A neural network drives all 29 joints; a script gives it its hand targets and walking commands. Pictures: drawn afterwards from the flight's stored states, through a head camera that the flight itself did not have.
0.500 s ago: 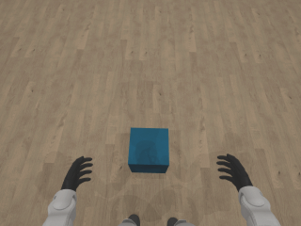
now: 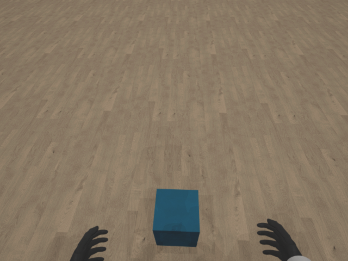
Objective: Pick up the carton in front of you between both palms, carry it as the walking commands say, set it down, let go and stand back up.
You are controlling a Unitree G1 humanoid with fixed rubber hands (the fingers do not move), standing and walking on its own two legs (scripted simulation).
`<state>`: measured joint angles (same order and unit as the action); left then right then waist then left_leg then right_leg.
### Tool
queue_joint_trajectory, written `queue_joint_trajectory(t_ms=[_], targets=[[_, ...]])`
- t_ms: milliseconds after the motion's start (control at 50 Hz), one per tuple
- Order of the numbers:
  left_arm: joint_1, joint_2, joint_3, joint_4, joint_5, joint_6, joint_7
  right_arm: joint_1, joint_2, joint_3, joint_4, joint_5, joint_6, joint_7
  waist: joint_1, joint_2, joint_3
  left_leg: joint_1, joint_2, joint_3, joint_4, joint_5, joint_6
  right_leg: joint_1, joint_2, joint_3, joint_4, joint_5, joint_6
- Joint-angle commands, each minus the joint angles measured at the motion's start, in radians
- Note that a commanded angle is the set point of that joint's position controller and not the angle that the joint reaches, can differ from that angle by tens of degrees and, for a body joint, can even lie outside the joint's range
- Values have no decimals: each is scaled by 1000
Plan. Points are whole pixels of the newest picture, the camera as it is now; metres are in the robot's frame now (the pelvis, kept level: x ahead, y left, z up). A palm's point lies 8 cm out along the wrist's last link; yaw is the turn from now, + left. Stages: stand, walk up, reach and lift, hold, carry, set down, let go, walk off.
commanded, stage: let go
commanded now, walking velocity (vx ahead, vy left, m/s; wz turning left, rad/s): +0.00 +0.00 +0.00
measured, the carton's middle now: (176, 218) +0.46 +0.01 -0.65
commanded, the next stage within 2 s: stand in 0.14 s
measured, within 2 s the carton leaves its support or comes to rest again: neither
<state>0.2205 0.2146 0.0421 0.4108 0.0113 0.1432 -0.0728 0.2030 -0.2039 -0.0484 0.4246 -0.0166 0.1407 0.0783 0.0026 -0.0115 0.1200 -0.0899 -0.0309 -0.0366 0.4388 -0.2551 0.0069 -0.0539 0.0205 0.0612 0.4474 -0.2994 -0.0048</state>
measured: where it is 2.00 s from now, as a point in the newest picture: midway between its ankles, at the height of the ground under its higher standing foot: outside the picture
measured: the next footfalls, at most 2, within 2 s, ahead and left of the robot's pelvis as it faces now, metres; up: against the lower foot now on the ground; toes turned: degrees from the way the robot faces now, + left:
none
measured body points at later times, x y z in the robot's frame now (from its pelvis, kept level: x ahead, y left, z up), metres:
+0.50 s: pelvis +0.02 +0.00 +0.00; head +0.03 +0.00 +0.45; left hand +0.16 +0.29 -0.10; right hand +0.17 -0.29 -0.09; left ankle +0.00 +0.12 -0.74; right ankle -0.03 -0.12 -0.74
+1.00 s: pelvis +0.01 +0.00 +0.00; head +0.01 +0.01 +0.45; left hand +0.14 +0.30 -0.10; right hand +0.14 -0.30 -0.10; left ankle +0.00 +0.12 -0.74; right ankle -0.03 -0.12 -0.74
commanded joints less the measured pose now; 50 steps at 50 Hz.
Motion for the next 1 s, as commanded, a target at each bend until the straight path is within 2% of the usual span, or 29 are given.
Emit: queue_joint_trajectory(t_ms=[0,80,100,120,140,180,220,340,540,720,980], targets=[[-31,91,29,-94,3,-8,3,-26,-97,-32,-94,-2,-9,-4,-3,6,-62,97,-10,25,-43,224,-22,-97,20,-43,-82,213,20],[-32,91,30,-93,5,-11,4,-32,-94,-29,-98,0,-12,-5,2,10,-74,101,-11,23,-38,251,-22,-83,20,-39,-78,243,21],[27,107,37,-36,-18,-45,21,-74,-132,-25,-167,-10,41,-34,3,-14,-132,132,-11,16,-4,315,-16,-83,41,-40,-46,247,34],[14,103,28,-61,-13,-51,28,-41,-118,-16,-140,-6,55,-47,11,8,-127,125,-14,16,1,328,-18,-97,38,-41,-38,248,31],[-42,228,60,52,25,-73,70,-64,-224,-45,27,-13,-19,-86,16,10,-103,-92,62,-1,23,180,-31,-163,-42,-5,-46,181,38],[-38,224,53,65,35,-96,82,-49,-205,-38,60,-24,-71,-96,-3,-5,-104,-94,60,-17,8,41,-27,-193,-60,41,-60,77,25],[-45,208,49,93,35,-109,84,-65,-199,-33,100,-26,-100,-92,-1,15,-106,-101,65,-32,0,5,-16,-206,-59,53,-59,35,13],[-46,229,44,169,27,-129,81,-80,-235,-28,183,-23,-134,-89,2,11,-187,-58,88,-53,30,233,-3,-153,-68,49,-19,250,7],[-41,267,36,255,22,-140,95,-71,-278,-22,276,-21,-150,-103,-1,12,-191,-24,103,-68,26,362,5,-109,-81,53,-15,354,4],[-54,276,26,305,19,-145,99,-76,-288,-15,327,-16,-155,-107,0,13,-181,-8,109,-75,4,377,7,-89,-89,58,-33,359,2],[-75,295,14,384,16,-151,96,-93,-307,-5,399,-12,-160,-105,1,12,-146,-14,115,-87,-53,282,12,-85,-99,75,-86,276,-6]])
